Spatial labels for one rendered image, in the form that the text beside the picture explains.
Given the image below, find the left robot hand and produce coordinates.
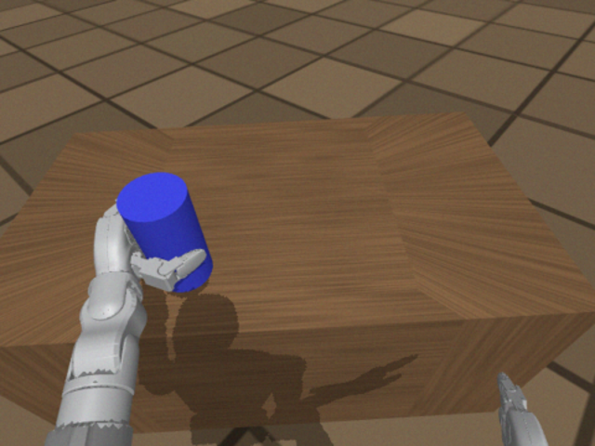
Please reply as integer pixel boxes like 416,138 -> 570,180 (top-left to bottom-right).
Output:
94,199 -> 206,292

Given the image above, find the right robot hand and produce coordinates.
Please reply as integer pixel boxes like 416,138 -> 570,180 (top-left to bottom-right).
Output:
497,373 -> 549,446

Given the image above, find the can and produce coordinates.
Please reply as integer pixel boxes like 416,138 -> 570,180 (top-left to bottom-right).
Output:
116,172 -> 213,293

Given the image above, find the left robot arm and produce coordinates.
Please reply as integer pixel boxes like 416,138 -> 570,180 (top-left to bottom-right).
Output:
45,271 -> 147,446

